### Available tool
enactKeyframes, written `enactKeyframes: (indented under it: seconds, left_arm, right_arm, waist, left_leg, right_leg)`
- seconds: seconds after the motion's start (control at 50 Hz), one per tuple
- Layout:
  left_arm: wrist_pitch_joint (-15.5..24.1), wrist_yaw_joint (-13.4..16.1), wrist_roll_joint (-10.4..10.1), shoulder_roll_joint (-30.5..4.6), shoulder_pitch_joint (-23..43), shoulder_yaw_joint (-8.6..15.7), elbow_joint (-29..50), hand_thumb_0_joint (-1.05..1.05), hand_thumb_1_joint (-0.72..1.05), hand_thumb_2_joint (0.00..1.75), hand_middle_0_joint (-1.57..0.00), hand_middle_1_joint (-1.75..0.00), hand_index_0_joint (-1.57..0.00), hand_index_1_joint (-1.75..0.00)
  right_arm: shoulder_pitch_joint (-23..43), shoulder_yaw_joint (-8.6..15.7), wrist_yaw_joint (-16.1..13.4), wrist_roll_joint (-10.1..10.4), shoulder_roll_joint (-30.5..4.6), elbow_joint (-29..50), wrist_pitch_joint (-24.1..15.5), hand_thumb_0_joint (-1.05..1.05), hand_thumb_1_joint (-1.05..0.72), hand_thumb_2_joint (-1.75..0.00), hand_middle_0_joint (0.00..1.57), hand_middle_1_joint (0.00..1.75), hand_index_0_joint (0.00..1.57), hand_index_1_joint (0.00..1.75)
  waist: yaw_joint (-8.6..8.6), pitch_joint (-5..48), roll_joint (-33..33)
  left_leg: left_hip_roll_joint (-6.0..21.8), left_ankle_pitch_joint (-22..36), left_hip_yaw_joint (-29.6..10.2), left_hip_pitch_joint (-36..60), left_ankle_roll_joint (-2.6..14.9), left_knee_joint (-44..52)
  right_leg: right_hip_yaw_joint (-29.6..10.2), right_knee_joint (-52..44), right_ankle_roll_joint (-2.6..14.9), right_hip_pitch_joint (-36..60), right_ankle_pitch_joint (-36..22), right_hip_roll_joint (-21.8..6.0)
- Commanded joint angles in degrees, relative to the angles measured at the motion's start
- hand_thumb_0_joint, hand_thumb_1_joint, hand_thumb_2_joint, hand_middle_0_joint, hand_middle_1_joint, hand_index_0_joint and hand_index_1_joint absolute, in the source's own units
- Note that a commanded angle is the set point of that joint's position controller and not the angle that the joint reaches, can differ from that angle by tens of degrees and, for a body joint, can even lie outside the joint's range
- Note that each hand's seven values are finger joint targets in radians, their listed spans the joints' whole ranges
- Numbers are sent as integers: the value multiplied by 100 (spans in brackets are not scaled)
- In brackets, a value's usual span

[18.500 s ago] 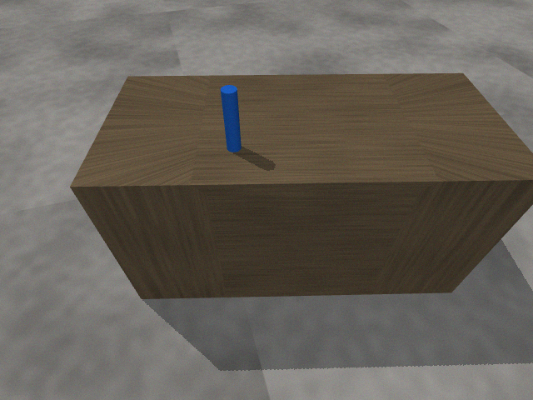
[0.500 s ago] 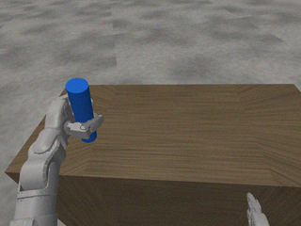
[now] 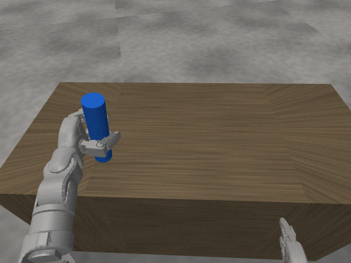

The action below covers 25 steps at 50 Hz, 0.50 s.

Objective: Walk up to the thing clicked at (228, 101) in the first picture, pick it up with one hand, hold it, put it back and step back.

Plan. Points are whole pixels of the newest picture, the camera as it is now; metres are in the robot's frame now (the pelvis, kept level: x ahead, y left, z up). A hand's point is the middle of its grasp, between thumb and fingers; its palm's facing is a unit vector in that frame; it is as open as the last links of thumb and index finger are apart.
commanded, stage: crouch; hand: left
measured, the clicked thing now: (99, 132) +0.37 +0.17 +0.14
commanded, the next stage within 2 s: lower in 0.74 s
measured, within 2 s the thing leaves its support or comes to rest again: neither
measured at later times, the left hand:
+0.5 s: hand (112, 130) +0.43 +0.17 +0.08, palm faces +0.05 -1.00 +0.01, open 7.0 cm
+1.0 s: hand (118, 131) +0.45 +0.17 +0.05, palm faces +0.04 -1.00 +0.01, open 7.0 cm
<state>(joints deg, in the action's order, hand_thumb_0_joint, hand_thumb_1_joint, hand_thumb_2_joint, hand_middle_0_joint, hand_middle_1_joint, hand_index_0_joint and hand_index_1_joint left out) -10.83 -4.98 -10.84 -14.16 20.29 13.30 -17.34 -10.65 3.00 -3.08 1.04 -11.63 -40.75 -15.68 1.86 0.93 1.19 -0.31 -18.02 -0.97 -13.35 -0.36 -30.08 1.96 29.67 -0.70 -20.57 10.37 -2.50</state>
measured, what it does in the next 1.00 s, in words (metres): stands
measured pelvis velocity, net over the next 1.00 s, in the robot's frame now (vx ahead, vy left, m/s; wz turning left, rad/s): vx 0.00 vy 0.01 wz -0.01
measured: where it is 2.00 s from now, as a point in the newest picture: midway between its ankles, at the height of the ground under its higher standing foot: outside the picture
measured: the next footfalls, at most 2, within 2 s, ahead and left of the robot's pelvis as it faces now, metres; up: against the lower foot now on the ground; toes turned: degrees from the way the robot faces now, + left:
none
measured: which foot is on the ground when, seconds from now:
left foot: down 0.00-1.00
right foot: down 0.00-1.00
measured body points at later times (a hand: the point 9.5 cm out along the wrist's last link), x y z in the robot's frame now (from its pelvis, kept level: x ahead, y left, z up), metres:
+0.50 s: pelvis +0.00 +0.01 -0.01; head +0.05 +0.00 +0.43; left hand +0.42 +0.22 +0.08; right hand +0.16 -0.26 -0.09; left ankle -0.02 +0.13 -0.73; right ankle +0.06 -0.13 -0.73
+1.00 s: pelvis +0.00 +0.01 -0.03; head +0.07 +0.02 +0.41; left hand +0.45 +0.22 +0.05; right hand +0.15 -0.25 -0.09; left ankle -0.02 +0.13 -0.73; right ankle +0.06 -0.13 -0.73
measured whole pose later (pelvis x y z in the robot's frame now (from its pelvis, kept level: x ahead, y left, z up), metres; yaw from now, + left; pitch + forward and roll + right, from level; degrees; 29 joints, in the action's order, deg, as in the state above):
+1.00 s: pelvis +0.00 +0.01 -0.03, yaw -1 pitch +13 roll +0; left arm 16.6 -6.4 -8.8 -18.4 38.2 15.1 -53.2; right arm -15.6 1.8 -1.7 0.3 -12.5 -22.2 -6.2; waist 6.1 4.9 -0.3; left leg 0.0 -25.1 -0.5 -34.5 0.0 -46.8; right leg 1.2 43.6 -1.1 -41.0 15.4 -2.2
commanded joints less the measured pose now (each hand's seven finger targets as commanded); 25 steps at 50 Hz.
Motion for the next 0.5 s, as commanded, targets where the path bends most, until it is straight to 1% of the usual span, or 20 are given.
enactKeyframes:
  seconds: [0.0, 0.02, 0.06, 0.08, 0.1, 0.12, 0.14, 0.16, 0.18, 0.2, 0.22, 0.24, 0.3, 0.32, 0.34, 0.38, 0.4, 0.42, 0.44, 0.48]
  left_arm:
    - [1257, 45, -51, -1378, 2887, 386, 953, 0, 38, 128, -134, -144, -136, -143]
    - [1395, 24, -29, -1364, 2957, 326, 822, 0, 38, 127, -134, -143, -136, -142]
    - [1652, -10, -47, -1297, 3230, 234, 687, 0, 35, 126, -135, -143, -137, -142]
    - [1743, 16, -83, -1537, 3213, 429, 493, 0, 35, 126, -136, -144, -138, -143]
    - [1786, 4, -52, -1485, 3102, 358, 108, 0, 33, 126, -137, -144, -139, -144]
    - [1863, -25, -85, -1320, 3124, 272, -27, 0, 31, 127, -138, -146, -140, -145]
    - [1928, -30, -79, -1377, 3127, 311, -313, 0, 29, 127, -138, -146, -141, -146]
    - [1991, -49, -77, -1300, 3119, 238, -543, 0, 31, 128, -139, -147, -142, -146]
    - [2038, -69, -77, -1327, 3049, 251, -819, 0, 29, 127, -140, -147, -142, -146]
    - [2090, -96, -86, -1308, 3065, 235, -886, 0, 30, 128, -141, -148, -143, -147]
    - [2132, -86, -85, -1451, 3127, 309, -919, 0, 31, 128, -142, -148, -144, -148]
    - [2154, -78, -81, -1418, 3119, 292, -1106, 0, 30, 128, -143, -149, -145, -148]
    - [2361, -50, -98, -1591, 3437, 407, -1011, 0, 29, 126, -140, -146, -142, -145]
    - [2423, -69, -85, -1596, 3451, 391, -1114, 0, 30, 125, -139, -145, -142, -145]
    - [2521, -110, -114, -1330, 3609, 193, -989, 0, 32, 126, -140, -146, -142, -145]
    - [2625, -147, -98, -1364, 3603, 202, -1205, 0, 32, 126, -139, -145, -141, -144]
    - [2689, -157, -99, -1474, 3715, 253, -1175, 0, 31, 125, -139, -145, -141, -144]
    - [2743, -159, -102, -1542, 3833, 282, -1093, 0, 32, 126, -140, -145, -142, -145]
    - [2754, -147, -79, -1539, 3877, 241, -1192, 0, 30, 125, -139, -144, -141, -144]
    - [2815, -100, -44, -1575, 4040, 264, -1177, 0, 30, 126, -138, -144, -140, -144]
  right_arm:
    - [393, 426, -127, 33, -991, 911, -251, 0, 58, -4, 5, 5, 5, 5]
    - [408, 323, -123, 28, -864, 889, -215, 0, 58, -4, 5, 5, 5, 5]
    - [495, 255, -125, 29, -772, 1121, -178, 0, 57, -4, 5, 5, 5, 5]
    - [621, 385, -149, 44, -979, 1236, -163, 0, 56, -5, 5, 5, 5, 5]
    - [453, 332, -143, 44, -869, 968, -81, 0, 56, -5, 5, 5, 5, 5]
    - [630, 239, -136, 48, -792, 1238, -68, 0, 56, -5, 5, 5, 5, 5]
    - [614, 285, -134, 37, -847, 1127, -35, 0, 56, -5, 5, 5, 5, 5]
    - [474, 236, -132, 40, -771, 996, 10, 0, 56, -5, 5, 5, 5, 5]
    - [542, 303, -135, 52, -815, 816, 73, 0, 56, -5, 5, 5, 5, 5]
    - [506, 293, -129, 53, -823, 948, 98, 0, 56, -5, 5, 5, 5, 5]
    - [573, 443, -155, 56, -1060, 1145, 112, 0, 56, -4, 5, 5, 5, 5]
    - [467, 434, -156, 51, -1024, 1143, 145, 0, 56, -4, 5, 5, 5, 5]
    - [381, 484, -142, 50, -1071, 1151, 229, 0, 56, -5, 5, 5, 5, 5]
    - [330, 489, -147, 61, -1068, 1250, 253, 0, 55, -5, 5, 5, 5, 5]
    - [283, 314, -121, 56, -848, 1280, 277, 0, 55, -5, 5, 5, 5, 5]
    - [423, 254, -113, 56, -870, 1551, 299, 0, 55, -5, 5, 5, 5, 5]
    - [313, 254, -113, 66, -864, 1507, 328, 0, 54, -5, 5, 5, 5, 5]
    - [447, 272, -121, 64, -925, 1735, 336, 0, 54, -5, 5, 5, 5, 5]
    - [277, 343, -137, 57, -1000, 1569, 381, 0, 54, -5, 5, 5, 5, 5]
    - [268, 375, -151, 35, -1050, 1788, 418, 0, 54, -5, 5, 5, 5, 5]
  waist:
    - [129, 1946, 123]
    - [122, 1963, 236]
    - [105, 2258, 154]
    - [77, 2285, 205]
    - [66, 2076, 204]
    - [74, 2042, 126]
    - [66, 1937, 15]
    - [78, 1829, 44]
    - [51, 1625, 50]
    - [61, 1703, 10]
    - [103, 1928, -121]
    - [117, 1884, -187]
    - [91, 2099, -181]
    - [143, 2255, -172]
    - [186, 2330, -56]
    - [182, 2544, -217]
    - [184, 2633, -142]
    - [204, 2797, -102]
    - [252, 2775, 13]
    - [335, 2821, 73]
  left_leg:
    - [-35, 1428, 55, 44, -1, 269]
    - [-32, 1505, 59, 6, -10, 196]
    - [-27, 1598, 42, -57, 0, 139]
    - [-29, 1587, 51, -104, -8, 120]
    - [-21, 1486, 45, -295, 11, 116]
    - [-20, 1361, 51, -303, 25, 115]
    - [9, 1316, 38, -442, 16, 130]
    - [9, 1237, 48, -525, 18, 131]
    - [11, 1088, 45, -682, 32, 131]
    - [7, 982, 49, -650, 53, 113]
    - [-1, 998, 69, -614, 78, 75]
    - [-5, 929, 74, -709, 93, 50]
    - [0, 1082, 78, -795, 81, -60]
    - [7, 1222, 82, -743, 61, -122]
    - [45, 1491, 56, -653, 13, -190]
    - [44, 1617, 35, -801, 4, -280]
    - [23, 1646, 56, -862, 10, -332]
    - [4, 1627, 73, -822, 15, -370]
    - [14, 1635, 66, -738, 9, -403]
    - [3, 1566, 69, -667, 9, -493]
  right_leg:
    - [26, -139, 124, 959, -1002, 135]
    - [8, -100, 127, 915, -1075, 128]
    - [15, -35, 120, 1116, -1230, 109]
    - [3, -20, 125, 1146, -1233, 103]
    - [9, -17, 133, 1063, -1143, 108]
    - [14, -28, 123, 1008, -1042, 114]
    - [30, -5, 131, 938, -967, 138]
    - [24, 0, 137, 848, -898, 132]
    - [31, 14, 138, 680, -758, 141]
    - [37, 9, 128, 644, -663, 145]
    - [27, 28, 114, 718, -710, 140]
    - [25, 40, 103, 709, -665, 143]
    - [8, 186, 109, 680, -827, 145]
    - [0, 250, 123, 673, -959, 142]
    - [31, 350, 154, 590, -1136, 162]
    - [16, 454, 167, 719, -1335, 140]
    - [-12, 490, 162, 776, -1429, 117]
    - [-42, 533, 156, 837, -1472, 94]
    - [-31, 563, 168, 675, -1427, 106]
    - [-37, 566, 158, 484, -1307, 105]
